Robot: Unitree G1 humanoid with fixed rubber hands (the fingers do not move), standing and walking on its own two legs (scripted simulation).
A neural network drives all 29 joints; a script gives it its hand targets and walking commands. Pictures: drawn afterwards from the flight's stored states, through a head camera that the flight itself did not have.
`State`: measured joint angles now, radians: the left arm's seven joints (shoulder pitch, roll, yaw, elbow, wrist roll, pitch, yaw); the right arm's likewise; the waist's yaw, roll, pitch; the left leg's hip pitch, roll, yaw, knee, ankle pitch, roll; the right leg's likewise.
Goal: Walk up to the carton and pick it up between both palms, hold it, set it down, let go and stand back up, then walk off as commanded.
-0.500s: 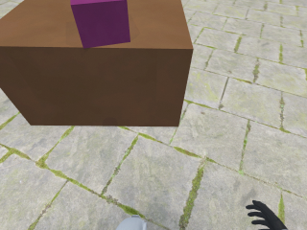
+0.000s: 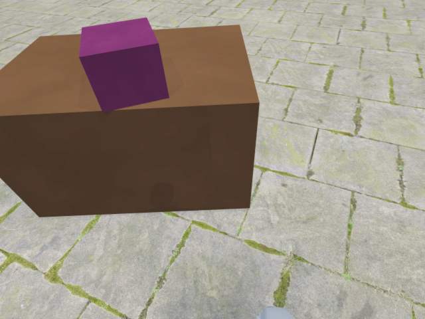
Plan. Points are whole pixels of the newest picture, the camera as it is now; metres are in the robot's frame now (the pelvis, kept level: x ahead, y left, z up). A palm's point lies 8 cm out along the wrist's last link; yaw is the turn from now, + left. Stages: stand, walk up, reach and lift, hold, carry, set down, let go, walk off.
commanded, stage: walk up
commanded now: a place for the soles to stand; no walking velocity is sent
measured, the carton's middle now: (125, 62) +0.98 +0.33 +0.04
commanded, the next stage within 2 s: none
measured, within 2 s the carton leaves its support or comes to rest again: neither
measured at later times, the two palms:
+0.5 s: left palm out of the picture +0.14 +0.30 -0.06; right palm (360, 257) +0.27 -0.30 -0.10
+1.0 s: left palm (23, 281) +0.24 +0.41 -0.07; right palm (305, 226) +0.33 -0.19 -0.06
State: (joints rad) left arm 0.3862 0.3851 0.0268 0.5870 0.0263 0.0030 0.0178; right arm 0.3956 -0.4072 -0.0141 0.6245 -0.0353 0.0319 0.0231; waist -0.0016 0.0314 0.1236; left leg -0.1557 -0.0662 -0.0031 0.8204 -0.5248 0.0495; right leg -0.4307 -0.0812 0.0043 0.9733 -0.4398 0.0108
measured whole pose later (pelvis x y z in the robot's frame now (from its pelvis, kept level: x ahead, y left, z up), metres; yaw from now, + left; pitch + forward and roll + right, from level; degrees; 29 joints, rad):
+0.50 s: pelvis +0.12 -0.02 +0.00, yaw +4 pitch -4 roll -1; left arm 0.48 0.38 0.03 0.59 0.03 -0.05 0.10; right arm 0.23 -0.45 -0.02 0.61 -0.05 0.11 0.07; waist 0.00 0.11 0.09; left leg -0.65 -0.03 -0.02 1.21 -0.32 0.03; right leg -0.28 -0.07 -0.10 0.88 -0.52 0.00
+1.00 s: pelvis +0.22 +0.10 +0.01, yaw +2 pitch -11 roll -3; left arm 0.44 0.38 0.03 0.65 0.03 0.03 0.09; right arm 0.30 -0.41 -0.02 0.58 -0.03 0.07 0.03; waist 0.00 0.06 0.17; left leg -0.19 -0.03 0.13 0.77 -0.41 0.08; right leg -0.36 0.05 0.10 1.16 -0.39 0.03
